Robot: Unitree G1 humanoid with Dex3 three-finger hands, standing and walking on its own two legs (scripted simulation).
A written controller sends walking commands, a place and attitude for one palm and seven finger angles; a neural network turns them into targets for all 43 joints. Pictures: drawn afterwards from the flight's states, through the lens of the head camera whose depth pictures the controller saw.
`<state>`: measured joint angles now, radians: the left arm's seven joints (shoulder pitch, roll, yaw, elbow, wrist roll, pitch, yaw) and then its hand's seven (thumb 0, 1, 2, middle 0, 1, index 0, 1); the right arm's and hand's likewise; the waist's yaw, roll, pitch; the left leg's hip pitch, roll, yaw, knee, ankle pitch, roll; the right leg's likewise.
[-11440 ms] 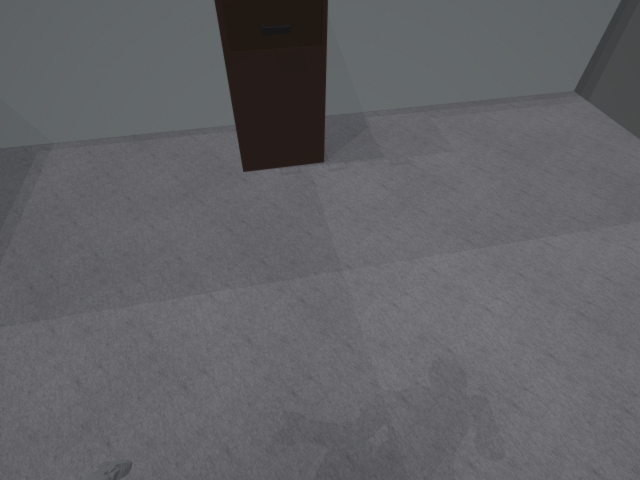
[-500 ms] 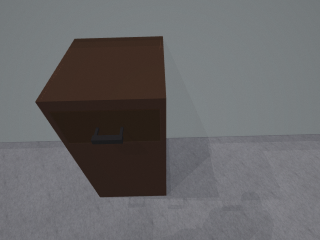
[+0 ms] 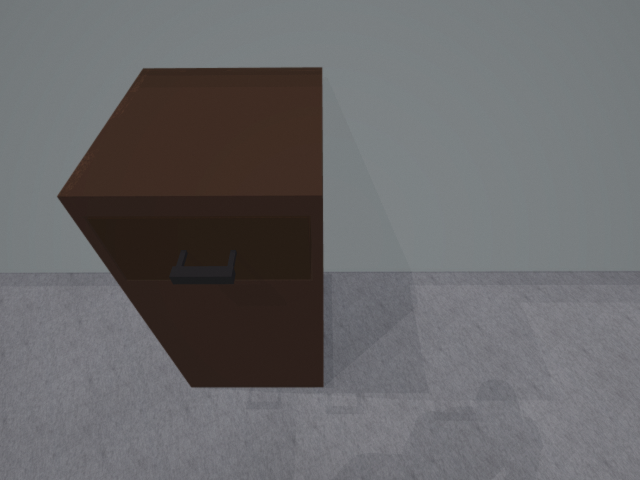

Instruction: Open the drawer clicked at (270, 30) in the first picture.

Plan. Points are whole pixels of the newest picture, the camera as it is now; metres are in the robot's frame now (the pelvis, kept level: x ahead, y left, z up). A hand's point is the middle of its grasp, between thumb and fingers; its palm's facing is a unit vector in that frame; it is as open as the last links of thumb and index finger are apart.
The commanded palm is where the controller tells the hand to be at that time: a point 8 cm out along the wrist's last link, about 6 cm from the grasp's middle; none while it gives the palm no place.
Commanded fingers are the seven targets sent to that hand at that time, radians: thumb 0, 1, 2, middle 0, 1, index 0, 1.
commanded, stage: come to a stop and stand still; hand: left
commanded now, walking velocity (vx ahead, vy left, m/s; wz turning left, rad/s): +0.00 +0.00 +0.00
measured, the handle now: (205, 265) +0.47 +0.25 -0.08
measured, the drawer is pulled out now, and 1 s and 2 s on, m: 0.00 0.00 0.00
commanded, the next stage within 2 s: look again from close up in 1.26 s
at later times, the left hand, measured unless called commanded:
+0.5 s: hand out of the picture +0.00 +0.21 -0.17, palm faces -0.01 -0.98 -0.21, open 7.3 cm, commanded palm none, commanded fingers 0.00 0.90 0.90 -0.20 -0.30 -0.20 -0.30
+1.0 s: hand out of the picture -0.01 +0.18 -0.18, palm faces +0.01 -0.99 -0.17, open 7.3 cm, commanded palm none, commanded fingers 0.00 0.90 0.90 -0.20 -0.30 -0.20 -0.30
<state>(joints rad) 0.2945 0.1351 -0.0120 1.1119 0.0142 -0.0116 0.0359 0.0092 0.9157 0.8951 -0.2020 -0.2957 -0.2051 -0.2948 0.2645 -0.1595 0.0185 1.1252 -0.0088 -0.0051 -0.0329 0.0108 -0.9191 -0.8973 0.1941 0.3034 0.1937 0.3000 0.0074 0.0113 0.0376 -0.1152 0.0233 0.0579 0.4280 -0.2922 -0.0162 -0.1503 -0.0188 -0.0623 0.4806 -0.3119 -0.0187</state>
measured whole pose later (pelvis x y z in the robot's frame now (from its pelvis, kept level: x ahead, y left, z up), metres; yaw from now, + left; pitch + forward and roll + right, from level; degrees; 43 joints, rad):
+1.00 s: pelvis +0.01 +0.02 +0.00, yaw -1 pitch -1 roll +1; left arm 0.31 0.12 -0.01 1.12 0.02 -0.01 0.04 0.01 0.91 0.90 -0.20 -0.30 -0.20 -0.29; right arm 0.29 -0.14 0.02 1.13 -0.01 -0.02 -0.04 0.01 -0.92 -0.90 0.19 0.30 0.19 0.30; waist 0.00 0.00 0.03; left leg -0.13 -0.01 0.07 0.44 -0.29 0.02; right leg -0.14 -0.04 -0.04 0.47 -0.31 0.02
